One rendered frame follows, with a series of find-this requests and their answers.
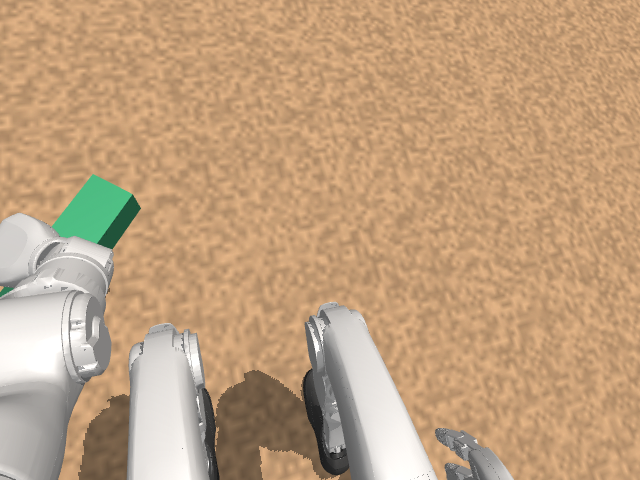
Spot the right robot foot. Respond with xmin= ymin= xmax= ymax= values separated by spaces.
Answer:
xmin=303 ymin=369 xmax=349 ymax=475

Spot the carton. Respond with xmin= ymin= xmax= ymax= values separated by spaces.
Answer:
xmin=0 ymin=174 xmax=141 ymax=297

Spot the left robot arm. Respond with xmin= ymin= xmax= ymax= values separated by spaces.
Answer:
xmin=0 ymin=236 xmax=114 ymax=480

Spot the right robot hand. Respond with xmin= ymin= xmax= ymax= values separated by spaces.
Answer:
xmin=435 ymin=428 xmax=514 ymax=480

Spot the left robot hand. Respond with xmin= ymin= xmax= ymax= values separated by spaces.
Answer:
xmin=0 ymin=213 xmax=60 ymax=288

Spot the left robot foot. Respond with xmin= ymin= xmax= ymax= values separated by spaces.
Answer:
xmin=202 ymin=388 xmax=219 ymax=480

